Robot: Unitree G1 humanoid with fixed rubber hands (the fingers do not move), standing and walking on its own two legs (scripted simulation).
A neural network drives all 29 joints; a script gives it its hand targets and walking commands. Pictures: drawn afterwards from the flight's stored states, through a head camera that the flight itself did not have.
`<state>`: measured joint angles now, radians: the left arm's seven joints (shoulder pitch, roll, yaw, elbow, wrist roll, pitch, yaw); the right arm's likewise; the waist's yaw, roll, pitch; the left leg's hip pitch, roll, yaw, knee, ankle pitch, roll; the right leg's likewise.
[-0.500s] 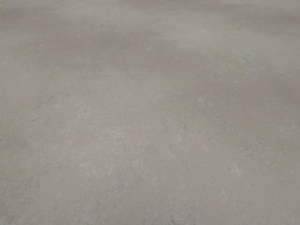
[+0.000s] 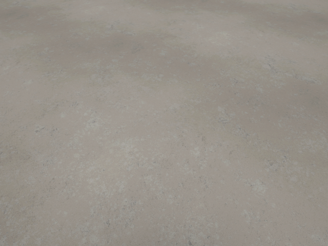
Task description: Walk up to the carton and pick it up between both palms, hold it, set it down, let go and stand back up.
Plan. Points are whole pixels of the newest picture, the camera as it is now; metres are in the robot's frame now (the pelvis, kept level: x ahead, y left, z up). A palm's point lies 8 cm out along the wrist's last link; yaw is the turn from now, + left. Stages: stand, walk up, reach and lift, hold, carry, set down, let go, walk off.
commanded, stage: walk up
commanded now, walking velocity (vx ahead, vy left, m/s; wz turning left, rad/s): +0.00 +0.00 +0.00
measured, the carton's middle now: out of the picture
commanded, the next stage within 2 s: none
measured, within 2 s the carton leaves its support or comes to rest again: neither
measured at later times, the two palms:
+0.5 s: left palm (78, 236) +0.20 +0.23 -0.11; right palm out of the picture +0.02 -0.43 -0.12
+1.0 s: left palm (157, 179) +0.37 +0.03 -0.13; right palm out of the picture -0.09 -0.44 -0.07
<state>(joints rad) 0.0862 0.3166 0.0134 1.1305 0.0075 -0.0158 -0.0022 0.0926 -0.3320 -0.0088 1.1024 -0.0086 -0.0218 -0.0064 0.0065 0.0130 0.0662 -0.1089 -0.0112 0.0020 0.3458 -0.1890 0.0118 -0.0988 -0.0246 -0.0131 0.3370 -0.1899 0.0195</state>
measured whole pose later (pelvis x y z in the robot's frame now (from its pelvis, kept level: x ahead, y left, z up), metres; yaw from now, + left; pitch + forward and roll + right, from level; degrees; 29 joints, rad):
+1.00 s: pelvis +0.08 -0.14 -0.02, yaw -44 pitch -3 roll +3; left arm 0.22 0.45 0.11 0.78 0.06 0.09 -0.17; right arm 0.25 -0.41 -0.10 0.84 -0.03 -0.11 -0.05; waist 0.01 -0.14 0.05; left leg -0.20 0.06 0.28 0.53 -0.26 0.02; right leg -0.45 -0.05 0.08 1.03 -0.29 0.02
